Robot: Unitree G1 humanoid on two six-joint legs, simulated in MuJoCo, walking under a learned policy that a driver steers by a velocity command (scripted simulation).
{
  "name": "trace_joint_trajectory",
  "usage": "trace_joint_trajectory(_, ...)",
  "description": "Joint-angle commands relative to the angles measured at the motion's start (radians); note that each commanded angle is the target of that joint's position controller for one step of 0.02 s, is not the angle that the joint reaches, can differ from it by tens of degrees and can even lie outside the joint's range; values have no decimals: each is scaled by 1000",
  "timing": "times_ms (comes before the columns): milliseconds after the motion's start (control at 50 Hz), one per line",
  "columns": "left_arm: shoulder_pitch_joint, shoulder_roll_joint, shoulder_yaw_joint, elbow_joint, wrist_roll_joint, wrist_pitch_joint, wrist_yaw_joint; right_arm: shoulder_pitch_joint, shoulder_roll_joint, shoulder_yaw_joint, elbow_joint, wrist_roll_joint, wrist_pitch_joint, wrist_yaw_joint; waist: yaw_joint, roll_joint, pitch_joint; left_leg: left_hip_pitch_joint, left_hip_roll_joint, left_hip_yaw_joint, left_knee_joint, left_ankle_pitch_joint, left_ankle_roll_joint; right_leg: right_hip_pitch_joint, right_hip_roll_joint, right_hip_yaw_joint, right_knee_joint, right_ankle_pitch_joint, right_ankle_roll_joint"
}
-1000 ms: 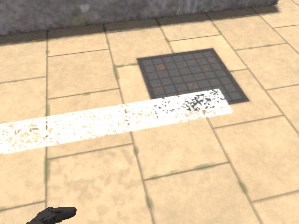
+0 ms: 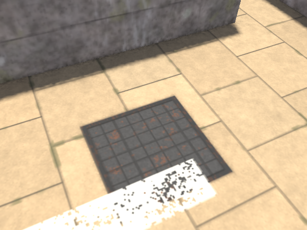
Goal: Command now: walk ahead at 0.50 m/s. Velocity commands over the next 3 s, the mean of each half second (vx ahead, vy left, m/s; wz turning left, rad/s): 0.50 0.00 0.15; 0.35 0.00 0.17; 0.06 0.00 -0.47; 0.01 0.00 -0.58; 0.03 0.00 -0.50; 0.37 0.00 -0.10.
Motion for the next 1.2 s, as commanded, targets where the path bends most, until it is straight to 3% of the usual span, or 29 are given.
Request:
trace_joint_trajectory(20, -24, 34, 1, -56, -2, 0, -2, 5, -116, -22, -44, 5, -20, 2, 24, 104, 50, -20, 249, -202, -217, 133, 130, -56, -50, -22, -138, 115, 26)
trace_joint_trajectory(100, -147, 23, -11, -75, -14, -6, -5, 78, -137, -29, -18, 10, -20, 3, -14, 101, 65, 58, 246, -169, -211, 179, 111, -51, -38, -45, -343, 213, 24)
trace_joint_trajectory(200, -264, 23, -10, -110, -17, -19, -2, 133, -139, -25, 12, -3, -10, -5, -54, 111, 71, 201, 280, -159, -129, 332, 98, -25, 0, -84, -478, 167, -6)
trace_joint_trajectory(240, -234, 32, -3, -109, -13, -27, -1, 119, -158, -29, 19, -15, 0, -9, -30, 118, 66, 224, 291, -178, -51, 470, 87, 52, 28, -83, -530, 86, -31)
trace_joint_trajectory(280, -18, 63, 16, -42, 1, -46, 14, 84, -167, -29, 21, -9, 3, -11, 73, 94, -35, 162, 243, -143, 184, 622, 57, 352, 78, -94, -624, 75, -66)
trace_joint_trajectory(300, 151, 120, 33, -1, 24, -62, 32, 69, -143, -19, -2, -1, -1, -9, 136, 37, -159, 5, 193, -113, 405, 430, 39, 615, -47, 38, -630, 30, -107)
trace_joint_trajectory(320, 249, 237, 62, -5, 42, -64, 44, 147, -35, 8, -46, 37, -5, -5, 142, -184, -319, -342, 45, -21, 769, -49, -12, 928, -355, 457, -686, -93, -209)
trace_joint_trajectory(340, 219, 204, 53, -3, 1, -46, 47, 120, -132, -22, -35, 15, 0, -16, 136, -161, -317, -445, 15, -102, 895, -349, -1, 865, -401, 638, -798, -100, -225)
trace_joint_trajectory(360, 132, 138, 33, -7, -11, -41, 48, 52, -148, -32, -41, 5, 7, -17, 95, -68, -157, -480, 73, -144, 915, -274, 6, 733, -347, 471, -810, -138, -193)
trace_joint_trajectory(380, 75, 85, 20, -3, -17, -45, 46, 15, -116, -24, -42, 4, 9, -9, 73, -29, -59, -470, 111, -139, 874, -199, 1, 611, -299, 336, -851, -84, -163)
trace_joint_trajectory(420, 32, 40, 7, 15, -28, -53, 49, 16, -96, -26, -29, -12, 33, 4, 30, -66, 8, -419, 145, -123, 809, -140, -23, 498, -213, 156, -902, 5, -99)
trace_joint_trajectory(460, 53, 42, 7, 37, -28, -72, 48, 20, -67, -25, -29, -21, 54, 17, 7, -44, 16, -399, 144, -124, 809, -98, -36, 450, -201, 69, -925, 142, -104)
trace_joint_trajectory(520, 73, 67, 19, 70, -30, -89, 35, -63, -62, -27, -63, -24, 70, 30, -5, -19, 46, -483, 164, -129, 765, 6, -45, 463, -201, -23, -967, 195, -127)
trace_joint_trajectory(620, 96, 63, 21, 113, -31, -88, 37, -217, -43, -17, -120, -23, 65, 42, 13, -23, 94, -487, 160, -66, 505, 198, -57, 483, -171, -182, -955, 310, -108)
trace_joint_trajectory(680, 153, 92, 31, 143, -23, -79, 41, -312, -44, -9, -160, -23, 64, 56, 44, -24, 111, -456, 155, -2, 383, 183, -25, 552, -196, -228, -940, 380, -102)
trace_joint_trajectory(700, 189, 91, 28, 166, -23, -70, 44, -323, -41, -7, -165, -34, 61, 58, 47, -2, 128, -434, 139, 10, 346, 149, -12, 569, -205, -234, -906, 478, -99)
trace_joint_trajectory(760, 203, 118, 28, 199, -27, -55, 48, -227, -37, -8, -122, -42, 45, 37, 15, -45, 77, -271, 43, 45, 272, 35, 32, 632, -194, -241, -724, 928, -90)
trace_joint_trajectory(780, 204, 121, 28, 210, -29, -49, 51, -114, -52, -15, -87, -50, 28, 27, -34, -46, 14, -144, 20, 34, 203, 71, 52, 632, -174, -236, -585, 941, -71)
trace_joint_trajectory(800, 200, 114, 23, 213, -40, -46, 50, 17, -86, -26, -37, -65, 10, 15, -98, -7, -68, 66, 56, 8, 123, 262, 73, 546, -129, -244, -397, 797, -46)
trace_joint_trajectory(820, 212, 48, 4, 170, -55, -47, 48, 131, -184, -44, -18, -78, -3, -1, -123, 130, -228, 344, 326, -218, 215, 742, 122, 351, -53, -240, -90, 260, -23)
trace_joint_trajectory(840, 352, -14, -10, 176, -108, -35, 45, 112, -257, -61, -18, -29, 3, -11, -55, 324, -457, 578, 598, -554, 204, 1157, 313, 145, 119, -103, 267, -437, 9)
trace_joint_trajectory(860, 247, 72, 18, 186, -79, -19, 56, 80, -229, -61, -42, 9, 16, -17, -86, 112, -433, 462, 520, -413, 179, 1112, 269, 134, 85, 50, 266, -350, 1)
trace_joint_trajectory(880, 172, 40, 13, 163, -73, -19, 54, -11, -173, -40, -39, 8, 16, -23, -49, 145, -266, 331, 486, -307, 117, 953, 226, 82, 45, 37, 225, -307, -1)
trace_joint_trajectory(900, 146, 35, 15, 169, -52, -15, 55, -77, -101, -18, -41, 5, 18, -27, -14, 97, -121, 181, 432, -237, 52, 806, 161, 78, 11, 14, 139, -255, 0)
trace_joint_trajectory(920, 140, 39, 23, 176, -29, 0, 51, -114, -69, -7, -41, 8, 18, -34, 13, 113, -54, 87, 393, -181, 13, 726, 121, 104, -6, 11, 84, -210, 5)
trace_joint_trajectory(940, 181, 30, 26, 189, -14, 19, 46, -132, -65, -4, -43, 6, 20, -40, 38, 125, -45, 7, 375, -128, -11, 702, 105, 169, 4, -10, 84, -178, 13)
trace_joint_trajectory(1020, 193, -5, 32, 180, -22, 55, 37, -153, -98, -13, -48, -8, 10, -45, 76, 134, -63, -69, 366, -23, -50, 584, 128, 185, 19, -37, 44, -103, 30)
trace_joint_trajectory(1100, 70, -3, 28, 122, -11, 76, 23, -159, -97, -13, -40, -11, 29, -52, 47, 183, -17, -90, 359, 31, -83, 265, 119, 169, -9, -64, -168, -24, 34)
trace_joint_trajectory(1200, 4, 21, 33, 62, -12, 82, 9, -132, -143, -32, -27, -16, 59, -47, 13, 167, -26, -39, 425, 21, -27, 142, 120, 205, 7, -105, -301, -104, 13)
